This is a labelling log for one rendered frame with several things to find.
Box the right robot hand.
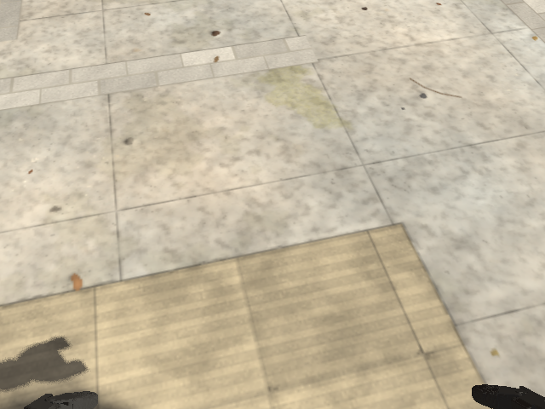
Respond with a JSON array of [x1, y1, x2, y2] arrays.
[[472, 384, 545, 409]]

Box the left robot hand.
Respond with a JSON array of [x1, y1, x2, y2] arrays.
[[24, 391, 98, 409]]

